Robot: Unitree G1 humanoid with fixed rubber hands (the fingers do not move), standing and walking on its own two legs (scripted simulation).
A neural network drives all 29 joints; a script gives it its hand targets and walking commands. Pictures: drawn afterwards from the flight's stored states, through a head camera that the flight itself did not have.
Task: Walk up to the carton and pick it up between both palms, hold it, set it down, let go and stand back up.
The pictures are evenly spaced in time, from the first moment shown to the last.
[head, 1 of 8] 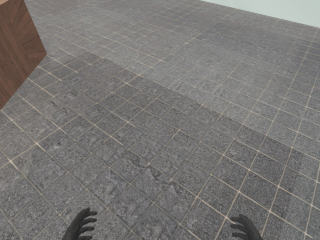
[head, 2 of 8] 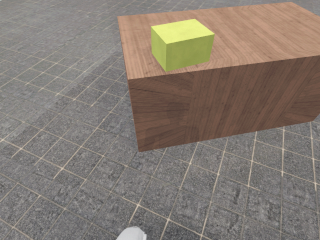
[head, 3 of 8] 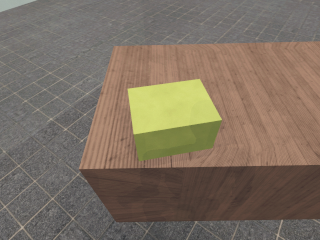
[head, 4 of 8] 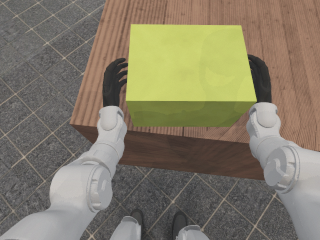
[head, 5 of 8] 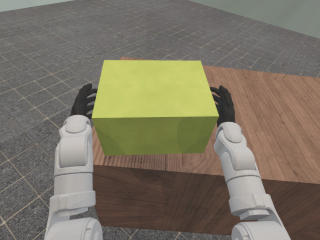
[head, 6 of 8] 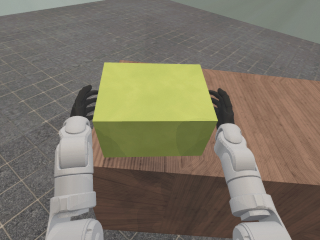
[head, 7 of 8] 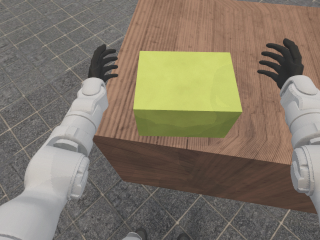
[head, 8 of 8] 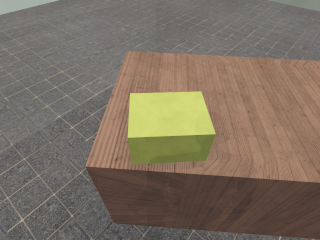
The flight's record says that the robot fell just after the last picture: no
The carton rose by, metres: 0.22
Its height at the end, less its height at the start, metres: +0.00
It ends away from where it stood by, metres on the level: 0.03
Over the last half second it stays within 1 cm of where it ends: yes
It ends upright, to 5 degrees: yes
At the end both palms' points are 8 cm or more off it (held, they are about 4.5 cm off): yes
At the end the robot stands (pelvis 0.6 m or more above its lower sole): yes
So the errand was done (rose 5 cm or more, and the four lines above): yes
